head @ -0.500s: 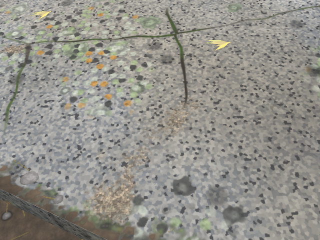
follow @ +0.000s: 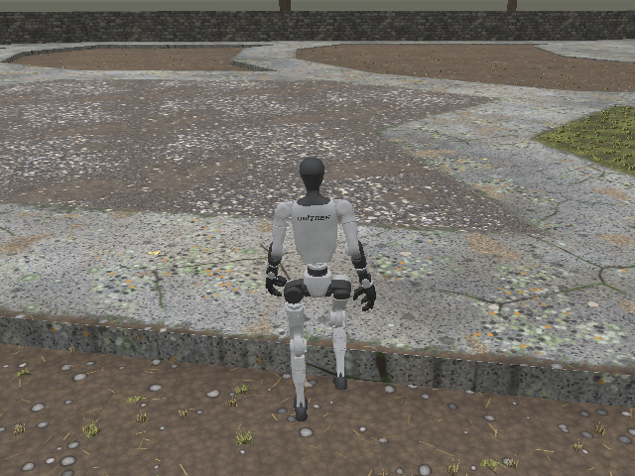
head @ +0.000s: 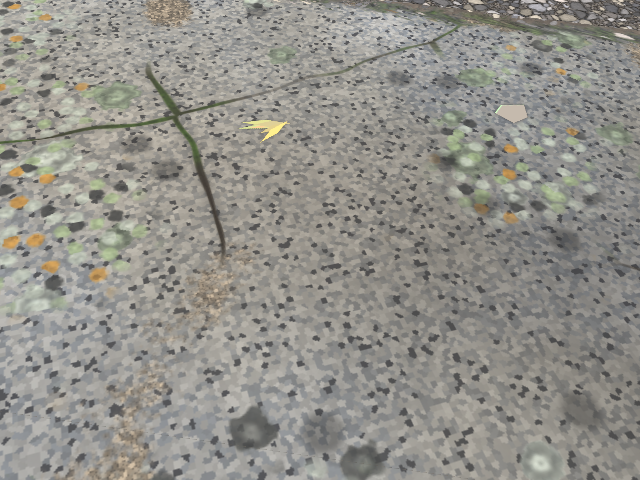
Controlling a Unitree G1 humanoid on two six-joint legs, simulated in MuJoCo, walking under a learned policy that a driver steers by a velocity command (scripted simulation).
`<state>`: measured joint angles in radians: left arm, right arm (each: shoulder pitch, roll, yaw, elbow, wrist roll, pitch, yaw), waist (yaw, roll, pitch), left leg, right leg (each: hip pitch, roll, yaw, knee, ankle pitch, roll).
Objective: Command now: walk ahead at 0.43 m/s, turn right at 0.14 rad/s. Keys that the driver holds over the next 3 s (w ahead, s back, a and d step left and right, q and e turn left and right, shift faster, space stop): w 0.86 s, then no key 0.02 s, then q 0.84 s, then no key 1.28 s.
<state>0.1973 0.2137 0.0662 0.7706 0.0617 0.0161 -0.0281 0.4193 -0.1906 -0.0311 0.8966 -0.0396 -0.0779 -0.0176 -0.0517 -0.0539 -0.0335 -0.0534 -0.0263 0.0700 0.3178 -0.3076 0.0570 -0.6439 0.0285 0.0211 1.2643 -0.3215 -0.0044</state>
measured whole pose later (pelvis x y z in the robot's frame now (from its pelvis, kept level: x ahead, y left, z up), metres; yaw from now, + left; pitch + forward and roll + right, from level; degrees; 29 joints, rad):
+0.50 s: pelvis +0.17 -0.03 +0.01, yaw +1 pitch +4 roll +3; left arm 0.57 0.13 -0.02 1.11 -0.01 -0.06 0.01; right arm -0.06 -0.05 0.07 0.52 -0.03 0.02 -0.01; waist 0.01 -0.01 0.04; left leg -1.33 0.02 0.12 1.94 -0.47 0.12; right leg 0.00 0.00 -0.05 0.17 -0.25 -0.07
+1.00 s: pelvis +0.45 -0.01 +0.19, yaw +3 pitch +5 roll -1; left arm -0.02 0.21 0.01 0.71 0.04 -0.05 -0.07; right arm 0.45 -0.16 0.00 0.97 -0.04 -0.17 0.09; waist -0.07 -0.01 -0.07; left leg -0.09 -0.05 0.04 0.35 -0.35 0.08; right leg -0.84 -0.05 0.06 0.89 0.06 0.02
